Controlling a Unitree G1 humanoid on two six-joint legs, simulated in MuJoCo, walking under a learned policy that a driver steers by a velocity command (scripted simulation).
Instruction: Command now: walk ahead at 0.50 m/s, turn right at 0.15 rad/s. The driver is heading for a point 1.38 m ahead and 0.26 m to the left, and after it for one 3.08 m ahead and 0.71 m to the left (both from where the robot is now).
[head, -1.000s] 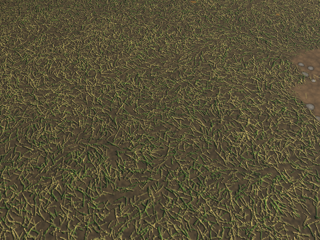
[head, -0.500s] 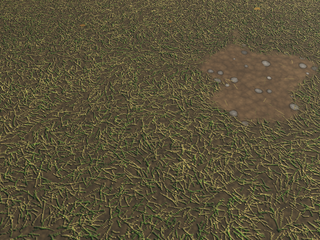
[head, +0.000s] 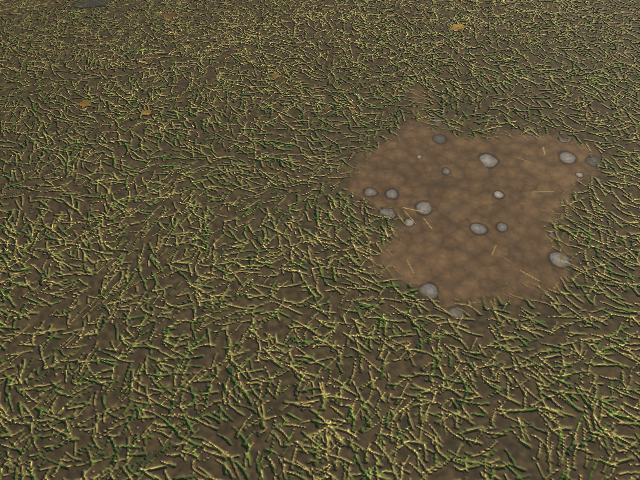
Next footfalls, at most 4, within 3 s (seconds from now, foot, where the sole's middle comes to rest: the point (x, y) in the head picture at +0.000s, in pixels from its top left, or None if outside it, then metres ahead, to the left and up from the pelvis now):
0.22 left None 0.34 0.15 -0.79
0.76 right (404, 412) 0.63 -0.09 -0.79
1.30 left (302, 295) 0.94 0.15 -0.79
1.84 right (393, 207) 1.24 -0.09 -0.79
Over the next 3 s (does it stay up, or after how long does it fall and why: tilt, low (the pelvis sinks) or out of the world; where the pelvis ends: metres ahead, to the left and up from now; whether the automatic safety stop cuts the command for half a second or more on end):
stays up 1.67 0.23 -0.05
